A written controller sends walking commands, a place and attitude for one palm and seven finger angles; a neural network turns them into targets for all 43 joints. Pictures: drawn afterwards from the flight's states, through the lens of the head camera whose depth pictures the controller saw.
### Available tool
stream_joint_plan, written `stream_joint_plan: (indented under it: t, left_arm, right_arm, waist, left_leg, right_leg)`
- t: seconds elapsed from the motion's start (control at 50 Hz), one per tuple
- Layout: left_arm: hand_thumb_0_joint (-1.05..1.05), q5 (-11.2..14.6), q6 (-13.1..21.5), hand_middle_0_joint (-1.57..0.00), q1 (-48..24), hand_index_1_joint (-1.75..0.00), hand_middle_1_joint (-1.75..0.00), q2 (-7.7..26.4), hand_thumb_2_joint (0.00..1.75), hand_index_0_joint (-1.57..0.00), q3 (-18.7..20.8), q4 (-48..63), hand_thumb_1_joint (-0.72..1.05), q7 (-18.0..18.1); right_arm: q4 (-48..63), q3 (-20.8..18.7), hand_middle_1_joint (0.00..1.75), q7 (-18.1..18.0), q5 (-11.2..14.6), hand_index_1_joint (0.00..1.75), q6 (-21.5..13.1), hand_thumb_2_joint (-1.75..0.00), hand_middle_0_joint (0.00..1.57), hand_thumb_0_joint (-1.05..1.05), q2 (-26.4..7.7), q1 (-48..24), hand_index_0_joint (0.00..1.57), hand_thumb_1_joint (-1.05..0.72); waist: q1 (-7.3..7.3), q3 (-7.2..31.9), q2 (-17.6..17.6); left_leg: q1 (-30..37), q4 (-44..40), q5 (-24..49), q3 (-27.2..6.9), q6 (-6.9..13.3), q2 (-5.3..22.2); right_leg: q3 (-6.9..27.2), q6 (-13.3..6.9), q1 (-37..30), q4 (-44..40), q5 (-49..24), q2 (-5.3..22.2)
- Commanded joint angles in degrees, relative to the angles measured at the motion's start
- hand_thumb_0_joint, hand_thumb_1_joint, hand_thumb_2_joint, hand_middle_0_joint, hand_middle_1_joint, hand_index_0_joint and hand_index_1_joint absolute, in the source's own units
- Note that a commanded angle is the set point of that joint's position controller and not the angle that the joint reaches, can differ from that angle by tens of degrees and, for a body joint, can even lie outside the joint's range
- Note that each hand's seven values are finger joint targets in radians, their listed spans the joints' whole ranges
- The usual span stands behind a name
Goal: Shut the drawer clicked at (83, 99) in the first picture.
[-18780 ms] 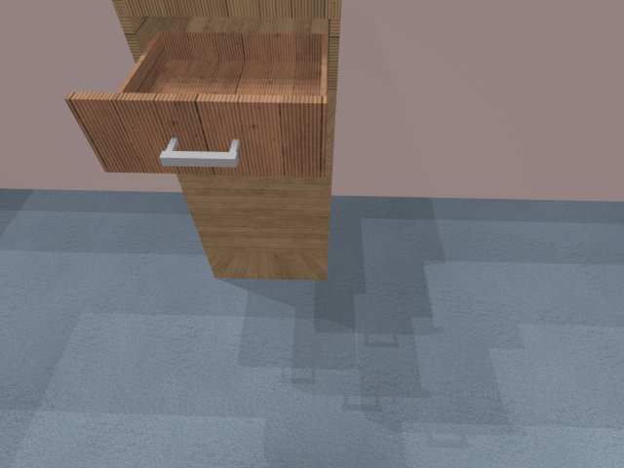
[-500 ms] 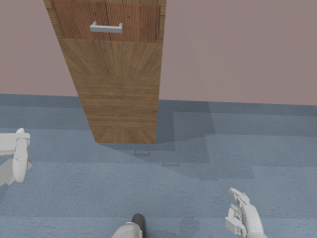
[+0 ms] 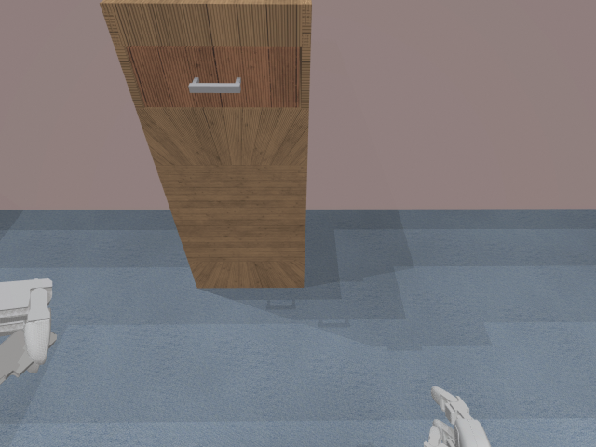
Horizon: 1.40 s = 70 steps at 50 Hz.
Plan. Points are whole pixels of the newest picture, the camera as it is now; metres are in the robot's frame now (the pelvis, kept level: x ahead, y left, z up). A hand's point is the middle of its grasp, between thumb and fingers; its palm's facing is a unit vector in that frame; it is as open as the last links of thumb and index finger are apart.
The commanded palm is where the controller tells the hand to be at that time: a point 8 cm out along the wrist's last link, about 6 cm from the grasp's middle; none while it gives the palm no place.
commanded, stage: stop stepping back and stand still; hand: left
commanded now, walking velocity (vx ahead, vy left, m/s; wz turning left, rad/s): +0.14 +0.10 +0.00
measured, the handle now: (216, 84) +0.84 +0.24 +0.10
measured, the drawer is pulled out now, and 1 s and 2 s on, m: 0.00 0.00 0.00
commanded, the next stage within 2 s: let the arm hang, fingers relaxed in 0.40 s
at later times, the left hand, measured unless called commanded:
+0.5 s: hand (18, 337) +0.18 +0.28 +0.16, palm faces +0.37 -0.80 -0.48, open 3.2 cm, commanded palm none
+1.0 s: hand out of the picture -0.10 +0.24 -0.17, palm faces +0.11 -0.96 -0.26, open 4.5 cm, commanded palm none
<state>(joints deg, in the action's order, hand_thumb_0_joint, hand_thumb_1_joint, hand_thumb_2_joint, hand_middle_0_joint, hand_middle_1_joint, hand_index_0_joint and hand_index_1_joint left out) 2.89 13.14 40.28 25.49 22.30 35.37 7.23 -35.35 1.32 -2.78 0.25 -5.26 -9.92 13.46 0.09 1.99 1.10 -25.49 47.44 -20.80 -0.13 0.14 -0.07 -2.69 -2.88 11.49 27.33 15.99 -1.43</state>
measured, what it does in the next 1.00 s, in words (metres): steps on the spot: left foot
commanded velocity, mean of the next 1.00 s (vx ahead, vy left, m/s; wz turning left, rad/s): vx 0.01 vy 0.01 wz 0.00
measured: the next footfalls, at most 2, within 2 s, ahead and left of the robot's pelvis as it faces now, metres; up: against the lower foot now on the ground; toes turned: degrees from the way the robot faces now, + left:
left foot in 0.18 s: +0.07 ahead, +0.15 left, +0.00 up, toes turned +6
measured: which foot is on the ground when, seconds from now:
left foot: up 0.00-0.16, down 0.18-1.00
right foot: down 0.00-1.00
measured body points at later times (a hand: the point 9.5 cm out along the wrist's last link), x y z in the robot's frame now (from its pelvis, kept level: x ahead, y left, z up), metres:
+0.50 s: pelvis +0.00 +0.03 +0.00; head +0.01 +0.03 +0.45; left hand +0.15 +0.32 +0.19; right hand +0.19 -0.18 -0.08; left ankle +0.03 +0.14 -0.74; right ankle -0.01 -0.10 -0.74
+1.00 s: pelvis -0.04 +0.04 +0.00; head -0.01 +0.04 +0.45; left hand -0.11 +0.29 -0.15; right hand -0.03 -0.21 -0.16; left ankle +0.03 +0.14 -0.74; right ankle -0.01 -0.09 -0.74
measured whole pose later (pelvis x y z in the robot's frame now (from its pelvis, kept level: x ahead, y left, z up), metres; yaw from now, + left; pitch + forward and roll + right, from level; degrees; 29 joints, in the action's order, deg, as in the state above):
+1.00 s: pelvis -0.04 +0.04 +0.00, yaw +6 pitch -1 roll -2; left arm -1.3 -1.8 21.3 13.4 1.3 -60.0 0.7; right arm -59.4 -1.2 -0.7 -1.3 3.2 -11.7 18.5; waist -0.6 -4.7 1.7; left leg -19.2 28.1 -7.7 0.5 1.6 0.3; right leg -4.8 -0.5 12.4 27.4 13.8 1.5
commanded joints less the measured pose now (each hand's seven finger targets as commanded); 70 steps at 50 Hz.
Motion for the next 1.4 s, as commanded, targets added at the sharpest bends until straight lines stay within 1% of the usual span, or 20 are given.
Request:
stream_joint_plan:
  t: [0.0, 0.1, 0.14, 0.18, 0.24, 0.32, 0.36, 0.46, 0.48, 0.54, 0.64, 0.68, 0.76, 0.82, 0.98, 1.06, 1.14, 1.22, 1.3, 1.38]
  left_arm:
    - [0.0, 0.5, 1.0, -1.4, -8.8, -1.6, -1.6, 3.6, 0.9, -1.4, 4.3, -2.4, 0.9, 1.3]
    - [0.0, -1.3, 1.1, -1.4, -15.6, -1.6, -1.6, 1.7, 0.9, -1.4, -1.4, 3.2, 0.9, 2.2]
    - [0.0, -1.5, 2.1, -1.4, -14.8, -1.6, -1.6, 3.1, 0.9, -1.4, -0.5, 10.5, 0.9, 2.4]
    - [0.0, -1.9, 2.9, -1.4, -14.3, -1.6, -1.6, 6.2, 0.9, -1.4, 2.5, 16.6, 0.9, 2.9]
    - [0.0, -1.8, 2.8, -1.4, -7.9, -1.6, -1.6, 7.1, 0.9, -1.4, 5.6, 14.2, 0.9, 2.6]
    - [0.0, -0.6, 3.5, -1.4, -3.2, -1.6, -1.6, 4.9, 0.9, -1.4, 6.4, 8.6, 0.9, 2.1]
    - [0.0, 0.1, 3.2, -1.4, -1.9, -1.6, -1.6, 3.7, 0.9, -1.4, 5.9, 5.8, 0.9, 1.6]
    - [0.0, 0.3, 2.2, -1.4, -2.5, -1.6, -1.6, 3.2, 0.9, -1.4, 4.5, 5.0, 0.9, 1.0]
    - [0.0, -5.7, -6.6, -1.4, -12.2, -1.6, -1.6, -1.7, 0.9, -1.4, -16.1, -40.0, 0.9, -6.2]
    - [0.0, -4.8, -12.7, -1.28, -14.1, -1.47, -1.47, -6.3, 0.9, -1.28, -16.5, -44.5, 0.9, -7.3]
    - [0.0, -5.1, -13.2, -1.08, -21.5, -1.25, -1.25, -3.4, 0.9, -1.08, -17.5, -61.3, 0.9, -6.9]
    - [0.0, -4.5, -13.8, -1.0, -23.5, -1.17, -1.17, -4.1, 0.9, -1.0, -18.7, -68.0, 0.9, -6.5]
    - [0.0, -3.9, -14.3, -0.84, -22.0, -0.99, -0.99, -5.5, 0.9, -0.84, -19.9, -79.0, 0.9, -6.2]
    - [0.0, -4.1, -14.2, -0.72, -18.4, -0.86, -0.86, -6.8, 0.9, -0.72, -19.0, -85.7, 0.9, -6.2]
    - [0.0, -3.8, -13.2, -0.4, -19.4, -0.52, -0.52, -5.9, 0.9, -0.4, -20.0, -94.2, 0.9, -6.2]
    - [0.0, -3.8, -13.4, -0.24, -21.9, -0.34, -0.34, -5.9, 0.9, -0.24, -20.1, -95.9, 0.9, -5.8]
    - [0.0, -3.7, -13.8, -0.2, -23.5, -0.3, -0.3, -7.6, 0.9, -0.2, -20.2, -96.8, 0.9, -5.5]
    - [0.0, -3.8, -14.2, -0.2, -20.0, -0.3, -0.3, -8.8, 0.9, -0.2, -19.9, -98.1, 0.9, -5.5]
    - [0.0, -3.9, -13.4, -0.2, -17.8, -0.3, -0.3, -10.0, 0.9, -0.2, -20.0, -99.2, 0.9, -5.6]
    - [0.0, -3.6, -12.7, -0.2, -20.8, -0.3, -0.3, -10.4, 0.9, -0.2, -20.1, -98.6, 0.9, -5.4]
  right_arm:
    - [7.4, -3.3, 0.3, -1.6, 0.3, 0.3, -2.0, -0.9, 0.2, 0.0, -8.0, -6.7, 0.2, -0.9]
    - [7.1, -3.5, 0.3, -3.3, -0.5, 0.3, -4.7, -0.9, 0.2, 0.0, -8.6, -8.6, 0.2, -0.9]
    - [7.9, -4.0, 0.3, -3.1, -0.8, 0.3, -5.5, -0.9, 0.2, 0.0, -9.8, -7.1, 0.2, -0.9]
    - [9.4, -4.0, 0.3, -2.4, -0.2, 0.3, -5.8, -0.9, 0.2, 0.0, -10.4, -6.6, 0.2, -0.9]
    - [8.9, -3.0, 0.3, -1.6, -0.1, 0.3, -5.7, -0.9, 0.2, 0.0, -8.3, -7.1, 0.2, -0.9]
    - [9.1, -3.8, 0.3, -0.6, 0.6, 0.3, -4.8, -0.9, 0.2, 0.0, -7.8, -5.5, 0.2, -0.9]
    - [9.2, -4.1, 0.3, -0.4, 0.6, 0.3, -3.9, -0.9, 0.2, 0.0, -7.9, -5.2, 0.2, -0.9]
    - [9.9, -3.6, 0.3, -0.9, 0.6, 0.3, -3.0, -0.9, 0.2, 0.0, -8.1, -6.7, 0.2, -0.9]
    - [-4.7, -6.4, 0.3, 4.0, 0.2, 0.3, -5.5, -0.9, 0.2, 0.0, -19.0, -8.5, 0.2, -0.9]
    - [-3.9, -4.7, 0.3, 3.5, -0.2, 0.3, 0.6, -0.9, 0.2, 0.0, -12.7, -5.0, 0.2, -0.9]
    - [-6.3, -3.5, 0.3, 3.1, -1.6, 0.3, 3.6, -0.9, 0.2, 0.0, -11.5, -5.2, 0.2, -0.9]
    - [-8.6, -3.1, 0.3, 3.0, -1.8, 0.3, 5.1, -0.9, 0.2, 0.0, -9.6, -3.7, 0.2, -0.9]
    - [-13.0, -2.9, 0.3, 2.7, -2.0, 0.3, 5.9, -0.9, 0.2, 0.0, -9.5, -2.5, 0.2, -0.9]
    - [-15.0, -3.7, 0.3, 2.1, -2.1, 0.3, 6.3, -0.9, 0.2, 0.0, -9.6, -0.8, 0.2, -0.9]
    - [-21.0, -4.4, 0.3, 1.6, -1.3, 0.3, 6.7, -0.9, 0.2, 0.0, -8.6, 5.0, 0.2, -0.9]
    - [-23.8, -4.4, 0.3, 1.7, -1.3, 0.3, 7.3, -0.9, 0.2, 0.0, -6.9, 7.6, 0.2, -0.9]
    - [-25.8, -4.0, 0.3, 1.7, -1.6, 0.3, 7.4, -0.9, 0.2, 0.0, -4.5, 9.7, 0.2, -0.9]
    - [-25.6, -4.1, 0.3, 1.2, -2.0, 0.3, 6.3, -0.9, 0.2, 0.0, -6.8, 6.8, 0.2, -0.9]
    - [-25.2, -4.1, 0.3, 0.9, -1.6, 0.3, 5.4, -0.9, 0.2, 0.0, -6.9, 4.5, 0.2, -0.9]
    - [-26.4, -3.7, 0.3, 1.2, -1.4, 0.3, 5.6, -0.9, 0.2, 0.0, -3.6, 6.2, 0.2, -0.9]
  waist:
    - [1.78, -3.9, -10.7]
    - [0.21, -3.7, -6.7]
    - [-0.21, -0.6, 2.6]
    - [-0.96, 2.6, 9.3]
    - [-1.23, -0.5, 12.1]
    - [-0.01, 2.8, 0.5]
    - [0.51, 4.7, -1.6]
    - [0.13, 3.4, -0.3]
    - [2.24, 0.7, 2.3]
    - [0.66, 2.9, 0.9]
    - [0.38, 0.6, -14.0]
    - [1.17, -1.1, -10.0]
    - [0.29, -4.2, 10.8]
    - [-0.87, -2.7, 14.1]
    - [0.56, -5.0, -1.9]
    - [2.01, -7.9, -6.2]
    - [2.77, -10.0, -4.0]
    - [0.09, -11.4, 7.0]
    - [-1.73, -6.5, 2.6]
    - [0.35, -5.2, -0.1]
  left_leg:
    - [-6.0, 5.5, 1.4, -0.3, -0.2, 3.0]
    - [14.1, -19.6, 5.7, 5.1, 2.1, 1.1]
    - [19.3, -25.7, 9.4, -1.8, 4.0, 5.7]
    - [21.6, -24.0, 25.7, -9.3, 6.3, 11.6]
    - [11.2, -28.2, 19.7, -7.0, 5.0, 10.4]
    - [12.4, -19.1, 23.8, 0.3, 1.3, 5.0]
    - [14.6, -18.6, 23.4, 1.3, 0.8, 4.5]
    - [15.0, -23.4, 18.5, -0.4, 1.6, 5.8]
    - [9.4, -15.2, 27.1, -1.6, 1.8, 7.2]
    - [5.6, -19.1, 16.7, -4.7, 3.6, 9.8]
    - [7.5, -16.6, 13.3, -3.5, 2.9, 4.6]
    - [10.7, -15.5, 11.2, -1.8, 2.0, 3.2]
    - [5.3, -26.5, -0.6, -6.3, 2.4, 5.6]
    - [2.8, -31.8, -10.2, -8.9, 2.9, 6.4]
    - [11.2, -26.4, -1.6, -5.5, 2.3, 4.6]
    - [15.8, -20.5, 1.9, -2.8, 1.6, 3.5]
    - [15.6, -20.0, 1.7, -2.8, 1.4, 3.9]
    - [4.0, -35.3, -11.7, -12.3, 3.3, 8.6]
    - [5.4, -34.4, -5.0, -10.2, 3.4, 7.3]
    - [11.6, -29.2, 5.1, -4.9, 1.8, 5.0]
  right_leg:
    - [14.9, -5.9, 4.1, -15.7, 10.1, 16.4]
    - [7.2, -2.4, 8.0, -11.5, 8.6, 12.0]
    - [5.4, 0.8, 6.1, -1.9, -0.1, 7.9]
    - [1.5, 3.9, 6.6, 5.5, -6.0, 3.5]
    - [-0.2, 3.9, 0.8, 4.2, 0.7, 2.6]
    - [5.3, 2.1, -3.5, -2.9, -20.4, 5.7]
    - [5.6, 2.0, -3.0, -3.3, -23.1, 6.5]
    - [3.8, 3.2, -1.0, -4.6, -12.7, 4.5]
    - [0.2, 2.0, 6.2, 5.8, -17.8, 8.6]
    - [0.6, 3.2, 6.0, 6.0, 0.4, 5.9]
    - [4.1, 0.1, 5.7, -1.6, -2.2, 9.2]
    - [4.9, -0.9, 9.4, -4.2, 2.7, 10.5]
    - [1.9, 0.8, 5.1, -2.3, 8.5, 6.1]
    - [0.1, 0.6, -0.1, -1.4, 7.1, 4.4]
    - [4.4, -1.1, 6.7, -9.9, 11.8, 7.3]
    - [5.8, -2.0, 14.7, -13.3, 18.2, 9.4]
    - [5.4, -1.9, 17.8, -11.5, 19.6, 9.0]
    - [1.8, 0.5, 6.9, -2.6, 9.5, 3.9]
    - [2.8, 0.5, -0.1, -4.1, 2.6, 4.6]
    - [4.7, 0.2, 3.4, -7.9, 2.8, 6.8]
